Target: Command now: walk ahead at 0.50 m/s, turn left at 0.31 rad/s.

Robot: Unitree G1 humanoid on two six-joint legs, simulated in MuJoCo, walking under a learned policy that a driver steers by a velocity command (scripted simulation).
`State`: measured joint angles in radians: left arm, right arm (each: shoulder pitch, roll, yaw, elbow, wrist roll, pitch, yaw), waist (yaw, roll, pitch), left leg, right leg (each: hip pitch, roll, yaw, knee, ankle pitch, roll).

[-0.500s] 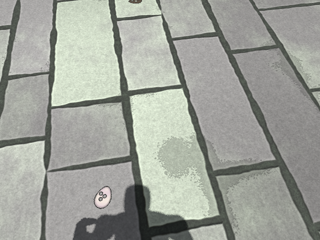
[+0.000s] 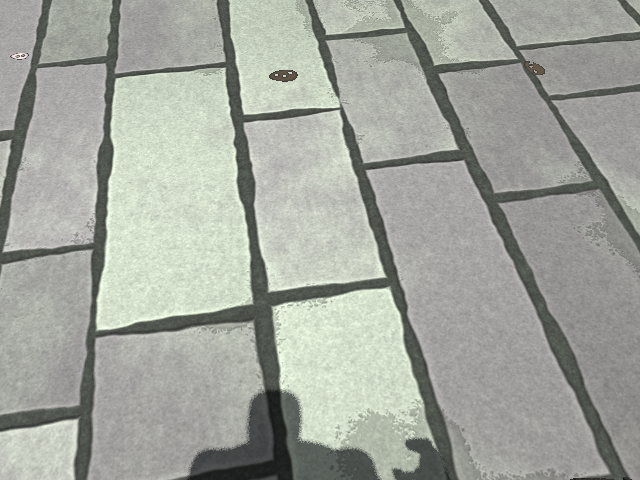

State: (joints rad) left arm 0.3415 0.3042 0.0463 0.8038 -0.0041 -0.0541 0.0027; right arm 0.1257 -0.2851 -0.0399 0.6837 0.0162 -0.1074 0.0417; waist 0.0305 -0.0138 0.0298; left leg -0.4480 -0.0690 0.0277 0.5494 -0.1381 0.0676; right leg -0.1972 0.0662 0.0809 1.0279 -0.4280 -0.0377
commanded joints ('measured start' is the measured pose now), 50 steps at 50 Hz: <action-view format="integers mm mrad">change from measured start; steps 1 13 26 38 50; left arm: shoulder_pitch -107 -336 -108 -45 -78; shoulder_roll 125 49 74 149 143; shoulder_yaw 14 -2 34 56 25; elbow -144 -211 -146 -33 -39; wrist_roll -20 8 15 -4 -52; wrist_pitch -67 -58 -46 -46 -54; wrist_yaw -17 -13 -7 -5 -18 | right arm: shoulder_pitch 197 238 179 -55 232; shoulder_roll -143 -182 -141 -27 -149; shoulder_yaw -48 -65 -52 -13 -57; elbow -24 1 -67 -144 -67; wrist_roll -11 11 2 4 -19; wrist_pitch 15 47 70 61 46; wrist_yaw -11 -55 -51 -5 -27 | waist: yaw -106 -99 8 51 -136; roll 26 92 -68 -26 108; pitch -120 -30 -28 34 -188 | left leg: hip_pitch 582 188 -296 -208 614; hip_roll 334 162 150 156 405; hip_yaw -567 -316 -161 -53 -420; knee -265 -306 660 169 -218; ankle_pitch -80 125 -217 151 31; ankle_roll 228 142 -68 -63 196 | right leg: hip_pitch -570 -268 160 140 -550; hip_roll -93 -58 -352 -303 -158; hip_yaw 42 -22 296 -125 8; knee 267 -455 -789 -879 250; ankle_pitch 37 503 152 505 -22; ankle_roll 9 108 -142 -133 17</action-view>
